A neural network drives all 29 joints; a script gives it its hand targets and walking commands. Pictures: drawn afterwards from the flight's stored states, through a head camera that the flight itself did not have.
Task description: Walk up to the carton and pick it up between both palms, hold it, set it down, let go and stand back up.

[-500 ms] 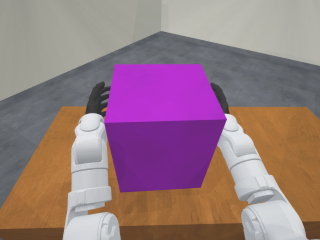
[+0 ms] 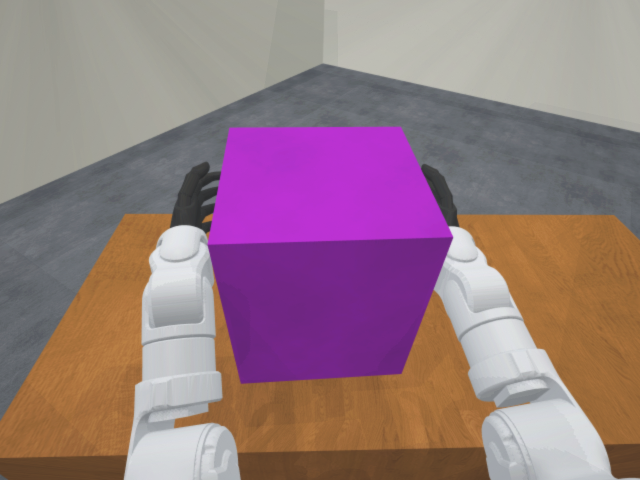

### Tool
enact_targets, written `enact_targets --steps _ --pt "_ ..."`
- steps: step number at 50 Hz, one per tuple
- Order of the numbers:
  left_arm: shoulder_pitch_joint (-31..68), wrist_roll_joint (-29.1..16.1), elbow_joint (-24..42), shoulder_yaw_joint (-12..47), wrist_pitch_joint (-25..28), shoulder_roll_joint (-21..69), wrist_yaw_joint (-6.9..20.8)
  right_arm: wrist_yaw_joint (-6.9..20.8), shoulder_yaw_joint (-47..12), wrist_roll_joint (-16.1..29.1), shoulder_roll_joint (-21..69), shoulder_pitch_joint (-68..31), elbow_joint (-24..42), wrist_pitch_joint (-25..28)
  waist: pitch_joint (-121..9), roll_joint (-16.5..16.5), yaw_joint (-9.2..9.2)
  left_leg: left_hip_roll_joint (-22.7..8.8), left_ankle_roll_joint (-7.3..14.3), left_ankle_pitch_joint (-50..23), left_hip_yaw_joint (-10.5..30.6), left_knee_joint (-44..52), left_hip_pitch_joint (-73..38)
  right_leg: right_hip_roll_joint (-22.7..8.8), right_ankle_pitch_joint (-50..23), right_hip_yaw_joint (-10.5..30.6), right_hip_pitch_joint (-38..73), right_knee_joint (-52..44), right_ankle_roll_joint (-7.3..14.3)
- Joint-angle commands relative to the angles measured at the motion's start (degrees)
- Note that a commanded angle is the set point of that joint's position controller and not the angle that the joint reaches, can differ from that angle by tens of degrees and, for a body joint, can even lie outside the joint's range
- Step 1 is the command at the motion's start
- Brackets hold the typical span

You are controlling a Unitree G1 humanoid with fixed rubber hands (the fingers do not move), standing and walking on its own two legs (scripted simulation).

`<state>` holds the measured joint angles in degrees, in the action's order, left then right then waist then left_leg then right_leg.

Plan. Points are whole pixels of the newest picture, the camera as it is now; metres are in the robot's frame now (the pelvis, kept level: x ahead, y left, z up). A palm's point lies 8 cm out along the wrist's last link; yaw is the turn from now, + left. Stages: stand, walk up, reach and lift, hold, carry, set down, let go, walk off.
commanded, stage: set down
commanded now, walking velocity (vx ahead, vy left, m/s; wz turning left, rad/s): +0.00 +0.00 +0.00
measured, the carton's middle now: (319, 256) +0.35 +0.00 +0.15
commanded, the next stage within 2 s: none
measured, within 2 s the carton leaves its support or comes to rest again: neither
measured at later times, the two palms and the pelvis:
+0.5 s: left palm (200, 239) +0.38 +0.14 +0.16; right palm (435, 252) +0.36 -0.16 +0.14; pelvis +0.01 +0.00 +0.00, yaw +1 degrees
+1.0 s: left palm (216, 250) +0.40 +0.13 +0.13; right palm (438, 265) +0.36 -0.17 +0.11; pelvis +0.02 +0.01 +0.00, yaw +1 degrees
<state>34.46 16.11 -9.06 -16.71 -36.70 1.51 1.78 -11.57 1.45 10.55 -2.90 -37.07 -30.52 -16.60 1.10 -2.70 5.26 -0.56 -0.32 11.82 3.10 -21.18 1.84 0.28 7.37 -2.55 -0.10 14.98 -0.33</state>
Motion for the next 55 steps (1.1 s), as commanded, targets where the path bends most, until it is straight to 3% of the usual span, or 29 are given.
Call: enact_targets --steps 1,7,13,16,20,24,32,36,40,45,48,55 --pt "34.3 -8.2 3.8 31.1 1.9 34.7 7.1 5.4 -21.7 4.3 34.2 -43.2 19.0 3.1 -20.0 5.3 1.25 3.1 -2.4 -16.8 -2.8 2.6 -3.7 3.3 -8.8 -2.4 6.4 -0.8 -1.5" --pt "33.2 -6.7 1.1 27.8 4.3 32.9 8.3 5.9 -20.5 2.0 34.2 -43.7 19.4 6.2 -20.2 3.6 -0.41 3.4 -1.3 -13.8 -3.7 3.7 -1.8 2.6 -9.0 -2.7 8.6 -0.6 -2.0" --pt "30.4 -3.4 -3.9 23.8 10.0 31.2 10.6 6.9 -14.2 -5.2 32.1 -38.2 13.9 13.5 -15.3 3.2 0.80 3.4 -1.3 -9.0 -5.4 5.9 -0.3 1.6 -7.4 -4.0 9.5 -1.1 -2.0" --pt "27.8 -2.1 -6.4 21.6 12.5 29.8 11.6 7.5 -12.1 -8.2 30.6 -35.4 12.4 17.5 -12.8 2.5 0.40 3.2 -1.0 -7.7 -6.0 6.6 0.6 1.3 -6.2 -4.6 10.1 -1.5 -1.8" --pt "26.7 -2.2 -7.4 22.1 15.4 29.5 11.1 8.1 -12.3 -9.6 29.5 -35.1 13.1 22.0 -13.6 2.5 -0.58 2.8 -1.3 -9.9 -6.5 6.0 -0.3 1.4 -6.6 -5.3 9.5 -1.5 -1.3" --pt "26.4 -4.0 -4.7 26.6 17.7 31.0 9.5 7.6 -15.7 -8.7 29.5 -34.8 15.8 25.1 -19.3 2.5 -0.34 2.3 -2.4 -18.1 -5.9 3.3 -3.9 2.0 -13.1 -5.7 10.2 -0.7 -1.3" --pt "25.4 -4.9 -2.5 31.1 20.5 32.3 7.3 6.9 -18.3 -8.0 30.2 -30.9 15.7 26.5 -22.1 4.1 0.42 2.1 -3.4 -23.0 -4.7 1.7 -4.7 1.9 -18.6 -4.9 10.9 0.0 -1.1" --pt "25.0 -4.6 -4.2 30.2 21.0 31.5 7.2 6.7 -17.5 -8.4 30.0 -29.0 13.9 26.1 -21.0 4.3 0.49 2.3 -3.1 -20.0 -4.7 2.6 -2.6 1.4 -18.1 -4.6 11.0 0.0 -1.3" --pt "24.6 -4.0 -6.4 29.9 21.8 31.9 7.0 6.7 -16.7 -8.9 30.1 -28.2 12.7 26.4 -21.2 5.0 0.70 2.2 -3.6 -20.5 -4.6 2.3 -3.3 1.5 -18.4 -4.7 10.4 -0.2 -1.2" --pt "22.4 -3.3 -8.7 27.8 22.1 31.5 7.8 6.3 -16.7 -9.2 30.2 -27.2 11.7 26.5 -19.3 3.0 0.38 2.3 -3.0 -21.1 -4.8 2.8 -2.0 1.7 -21.4 -4.5 12.3 0.1 -1.6" --pt "23.6 -4.0 -7.7 29.4 23.4 32.6 7.4 6.3 -17.0 -9.1 30.9 -27.2 12.2 27.5 -22.3 4.1 0.80 2.2 -3.8 -24.2 -4.5 1.7 -3.8 1.9 -23.3 -4.6 11.4 0.4 -1.3" --pt "25.8 -3.9 -12.2 28.3 25.7 32.9 6.9 6.7 -14.7 -11.4 31.4 -27.1 9.1 28.2 -20.9 3.7 0.68 2.0 -3.4 -19.0 -4.8 3.0 -2.2 1.9 -17.8 -4.6 8.9 -0.6 -1.0"
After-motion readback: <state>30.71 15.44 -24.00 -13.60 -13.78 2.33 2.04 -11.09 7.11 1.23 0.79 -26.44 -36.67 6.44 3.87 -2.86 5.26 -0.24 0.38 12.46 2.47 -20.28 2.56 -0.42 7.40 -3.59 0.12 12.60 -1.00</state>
